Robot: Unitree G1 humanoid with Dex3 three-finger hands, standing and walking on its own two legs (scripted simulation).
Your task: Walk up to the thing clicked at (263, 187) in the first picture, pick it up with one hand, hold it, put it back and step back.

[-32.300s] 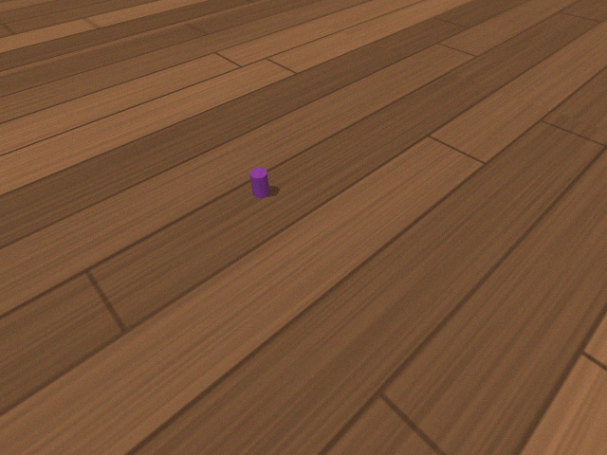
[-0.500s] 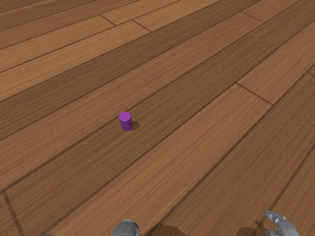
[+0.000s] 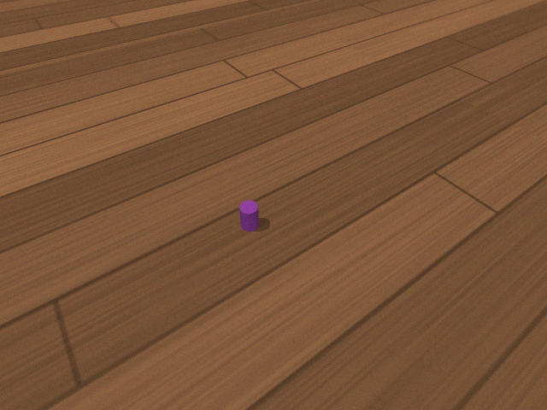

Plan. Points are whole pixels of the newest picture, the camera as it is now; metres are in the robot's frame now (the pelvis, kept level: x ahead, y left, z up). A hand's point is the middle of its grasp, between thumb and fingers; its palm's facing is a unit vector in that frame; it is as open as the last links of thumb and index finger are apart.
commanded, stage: step back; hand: left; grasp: from the side
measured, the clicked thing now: (249, 216) +1.07 +0.15 -0.69
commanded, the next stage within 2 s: stand in 0.76 s
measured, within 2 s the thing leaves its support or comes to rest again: neither
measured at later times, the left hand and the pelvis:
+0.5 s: hand out of the picture +0.09 +0.27 -0.15, palm faces +0.03 -0.94 -0.34, open 7.4 cm; pelvis +0.02 +0.01 +0.01, yaw +0 degrees
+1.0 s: hand out of the picture +0.13 +0.25 -0.13, palm faces -0.02 -0.94 -0.34, open 7.4 cm; pelvis +0.02 +0.00 +0.02, yaw -1 degrees
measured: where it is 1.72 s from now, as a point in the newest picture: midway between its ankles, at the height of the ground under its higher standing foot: outside the picture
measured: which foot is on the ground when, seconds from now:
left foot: down 0.00-1.00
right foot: down 0.00-1.00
